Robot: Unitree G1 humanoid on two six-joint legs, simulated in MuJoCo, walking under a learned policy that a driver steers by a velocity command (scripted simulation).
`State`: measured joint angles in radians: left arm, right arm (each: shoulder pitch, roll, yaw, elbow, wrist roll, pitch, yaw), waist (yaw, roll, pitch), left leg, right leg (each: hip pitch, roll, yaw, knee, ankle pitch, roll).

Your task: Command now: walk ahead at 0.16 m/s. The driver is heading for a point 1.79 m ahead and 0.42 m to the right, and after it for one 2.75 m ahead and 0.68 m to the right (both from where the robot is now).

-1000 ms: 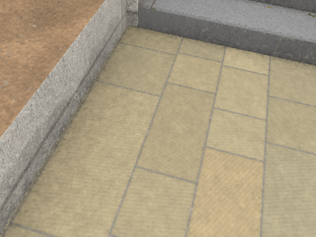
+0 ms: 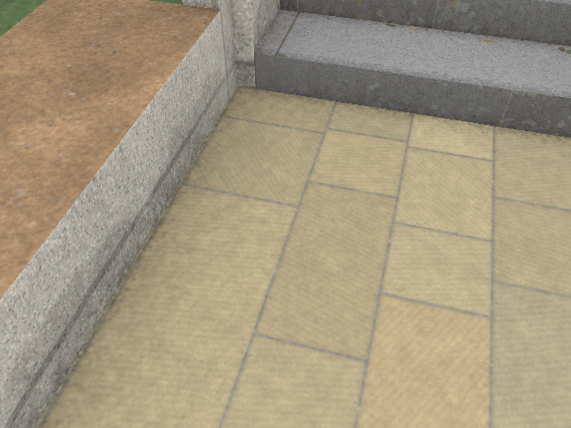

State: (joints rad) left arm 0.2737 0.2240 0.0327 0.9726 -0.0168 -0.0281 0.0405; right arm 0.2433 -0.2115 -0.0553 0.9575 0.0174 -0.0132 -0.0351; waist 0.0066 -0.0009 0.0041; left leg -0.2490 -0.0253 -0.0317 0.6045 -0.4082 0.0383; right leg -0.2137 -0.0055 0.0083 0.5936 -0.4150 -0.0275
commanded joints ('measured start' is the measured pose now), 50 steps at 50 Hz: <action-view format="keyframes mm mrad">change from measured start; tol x8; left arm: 1 10 128 27 -36 -2 -41 -1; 28 -48 92 8 70 15 23 -2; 50 50 64 -2 133 13 19 9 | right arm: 1 -59 -69 -12 -50 0 -51 7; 8 86 -119 -17 23 -5 -38 19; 12 -49 -120 3 6 -12 -35 18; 50 8 -78 16 153 -12 20 -13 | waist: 1 12 -54 126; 4 -20 -114 64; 9 -15 134 -62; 16 -1 -32 -70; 50 -5 -8 64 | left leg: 1 -130 13 -19 -69 -71 38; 5 5 4 -4 -23 347 21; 9 190 204 -238 -108 892 156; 12 132 170 -145 -61 1039 124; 18 96 35 -29 -68 687 14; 48 47 27 -16 -194 231 -21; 50 25 -4 11 -175 -50 -9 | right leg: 1 -67 -103 174 -205 -173 -105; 4 -54 -153 230 -187 158 -124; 6 -59 -8 33 -13 319 -28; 9 -124 11 0 128 210 60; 11 -71 -17 15 60 133 62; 15 122 -18 25 -53 660 34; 18 158 -43 35 -67 739 4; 30 62 -21 15 -163 425 22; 48 -16 -8 11 -203 189 19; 50 -31 13 1 -200 -82 -1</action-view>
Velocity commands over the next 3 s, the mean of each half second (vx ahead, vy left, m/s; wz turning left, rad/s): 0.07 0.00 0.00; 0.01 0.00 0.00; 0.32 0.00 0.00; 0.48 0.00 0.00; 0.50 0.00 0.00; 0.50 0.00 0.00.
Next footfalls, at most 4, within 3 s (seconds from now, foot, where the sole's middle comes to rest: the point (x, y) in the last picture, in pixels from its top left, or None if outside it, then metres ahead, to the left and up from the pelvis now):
1.68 right None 0.41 -0.13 -0.77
2.24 left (260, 356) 0.72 0.10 -0.77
2.78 right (349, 265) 1.01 -0.15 -0.77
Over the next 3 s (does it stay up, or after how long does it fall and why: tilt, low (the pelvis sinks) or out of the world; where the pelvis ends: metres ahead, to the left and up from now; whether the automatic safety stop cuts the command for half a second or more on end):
stays up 0.96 -0.07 0.01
